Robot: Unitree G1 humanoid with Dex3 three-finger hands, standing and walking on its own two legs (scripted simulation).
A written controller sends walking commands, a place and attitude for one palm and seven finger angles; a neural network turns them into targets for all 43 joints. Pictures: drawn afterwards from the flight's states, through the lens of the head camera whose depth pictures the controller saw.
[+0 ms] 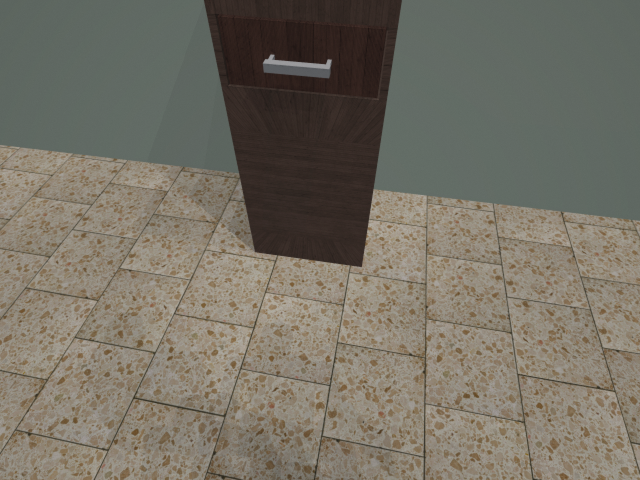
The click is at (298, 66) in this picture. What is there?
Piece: drawer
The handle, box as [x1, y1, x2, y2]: [263, 55, 331, 77]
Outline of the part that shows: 263,62 264,72 328,77 330,73 331,60 328,59 325,64 316,64 275,60 274,55 270,55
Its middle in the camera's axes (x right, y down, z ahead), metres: -0.05 -0.41 +0.92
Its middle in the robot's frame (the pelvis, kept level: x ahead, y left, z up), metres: +0.97 +0.10 +0.03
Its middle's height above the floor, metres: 0.81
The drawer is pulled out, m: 0.00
